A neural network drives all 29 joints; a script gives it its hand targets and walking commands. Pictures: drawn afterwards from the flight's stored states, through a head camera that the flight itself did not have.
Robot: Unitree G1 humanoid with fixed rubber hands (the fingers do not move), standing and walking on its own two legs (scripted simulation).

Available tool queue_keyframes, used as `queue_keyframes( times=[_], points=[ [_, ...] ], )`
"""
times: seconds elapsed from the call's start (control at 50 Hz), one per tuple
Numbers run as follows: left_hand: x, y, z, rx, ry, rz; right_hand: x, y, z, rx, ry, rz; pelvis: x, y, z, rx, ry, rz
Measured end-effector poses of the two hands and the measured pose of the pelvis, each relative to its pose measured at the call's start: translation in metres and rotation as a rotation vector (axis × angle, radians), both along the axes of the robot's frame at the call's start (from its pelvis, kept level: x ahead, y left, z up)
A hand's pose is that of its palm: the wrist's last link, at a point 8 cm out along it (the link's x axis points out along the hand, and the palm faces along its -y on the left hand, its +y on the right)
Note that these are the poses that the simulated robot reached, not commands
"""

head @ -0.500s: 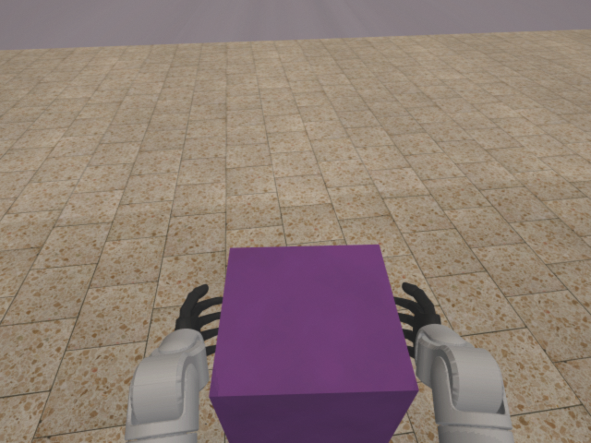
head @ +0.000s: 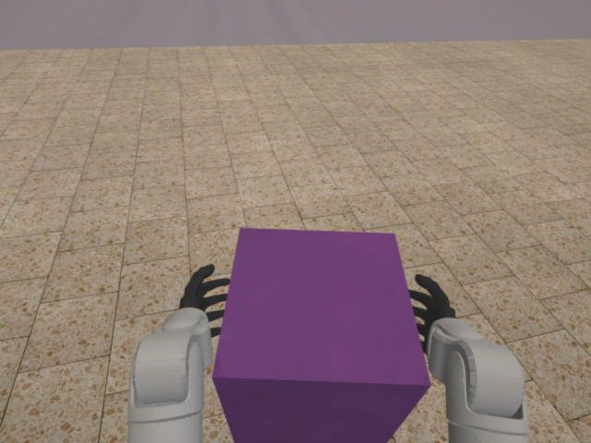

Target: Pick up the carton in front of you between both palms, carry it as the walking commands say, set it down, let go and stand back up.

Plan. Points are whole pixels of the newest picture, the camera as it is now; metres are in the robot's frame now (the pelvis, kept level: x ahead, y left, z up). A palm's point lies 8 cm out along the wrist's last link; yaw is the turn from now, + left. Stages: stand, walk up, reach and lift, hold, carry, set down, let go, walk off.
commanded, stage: carry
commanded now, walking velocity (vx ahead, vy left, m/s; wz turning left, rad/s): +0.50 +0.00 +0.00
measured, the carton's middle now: (312, 343) +0.29 +0.00 +0.02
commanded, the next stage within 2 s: none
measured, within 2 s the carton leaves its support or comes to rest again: neither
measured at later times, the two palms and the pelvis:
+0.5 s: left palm (225, 193) +0.58 +0.15 +0.06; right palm (374, 190) +0.61 -0.15 +0.05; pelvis +0.33 -0.03 -0.01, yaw +5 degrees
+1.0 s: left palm (225, 112) +0.91 +0.20 +0.07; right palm (340, 115) +0.90 -0.10 +0.08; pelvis +0.63 +0.04 +0.00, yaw +1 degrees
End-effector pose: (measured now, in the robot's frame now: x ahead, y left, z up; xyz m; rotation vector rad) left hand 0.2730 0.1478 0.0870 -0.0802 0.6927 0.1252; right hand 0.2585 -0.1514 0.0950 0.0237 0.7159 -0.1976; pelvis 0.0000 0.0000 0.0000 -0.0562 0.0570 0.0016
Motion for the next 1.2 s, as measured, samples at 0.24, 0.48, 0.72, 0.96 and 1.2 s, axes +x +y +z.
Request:
queue_keyframes(
  times=[0.24,0.48,0.72,0.96,1.2],
  points=[
    [0.150,0.003,-0.023,0.026,0.016,0.066,0.171,0.002,-0.029,0.014,0.016,0.077,0.165,-0.014,-0.024,0.018,0.004,0.039],
    [0.291,0.003,-0.033,0.039,0.081,0.153,0.338,0.004,-0.045,0.032,0.080,0.158,0.315,-0.032,-0.010,0.055,0.010,0.080],
    [0.476,0.036,-0.012,0.011,-0.073,0.083,0.502,0.036,-0.014,0.010,-0.073,0.086,0.491,0.017,-0.028,0.045,-0.019,0.039],
    [0.618,0.047,-0.019,-0.019,0.034,0.015,0.621,0.047,-0.017,0.000,0.033,0.003,0.609,0.046,-0.005,0.029,0.016,0.004],
    [0.720,0.040,0.002,0.047,-0.044,0.079,0.742,0.039,-0.015,0.069,-0.044,0.065,0.723,0.026,-0.018,0.040,0.002,0.037]
  ],
)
